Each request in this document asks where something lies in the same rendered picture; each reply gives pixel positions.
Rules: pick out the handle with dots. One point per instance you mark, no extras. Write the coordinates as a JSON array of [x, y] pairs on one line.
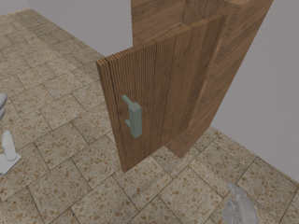
[[135, 116]]

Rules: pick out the right robot hand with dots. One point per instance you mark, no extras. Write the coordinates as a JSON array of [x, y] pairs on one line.
[[243, 208]]

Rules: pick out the left robot hand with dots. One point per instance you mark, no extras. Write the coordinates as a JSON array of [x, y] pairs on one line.
[[9, 158]]

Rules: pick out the cupboard door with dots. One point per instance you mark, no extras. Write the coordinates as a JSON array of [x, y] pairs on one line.
[[165, 76]]

